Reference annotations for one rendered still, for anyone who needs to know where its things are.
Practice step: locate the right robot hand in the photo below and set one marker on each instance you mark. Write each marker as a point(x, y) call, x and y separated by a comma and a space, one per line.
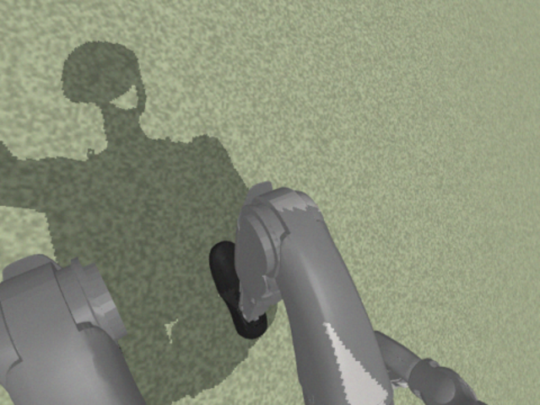
point(399, 360)

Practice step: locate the right robot foot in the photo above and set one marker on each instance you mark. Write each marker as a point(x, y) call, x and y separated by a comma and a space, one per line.
point(222, 266)

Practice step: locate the right robot arm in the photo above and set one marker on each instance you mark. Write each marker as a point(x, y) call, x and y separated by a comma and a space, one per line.
point(436, 385)

